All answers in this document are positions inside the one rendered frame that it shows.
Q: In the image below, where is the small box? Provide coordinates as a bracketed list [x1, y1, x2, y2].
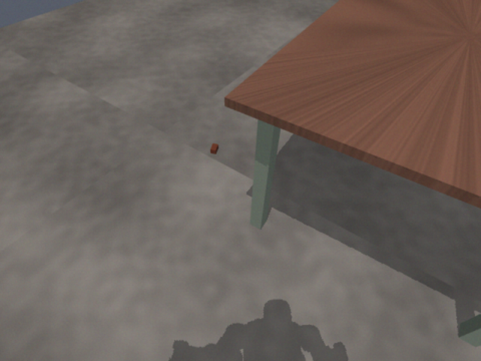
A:
[210, 144, 219, 154]

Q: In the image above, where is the table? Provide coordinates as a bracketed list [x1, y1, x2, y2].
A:
[225, 0, 481, 347]

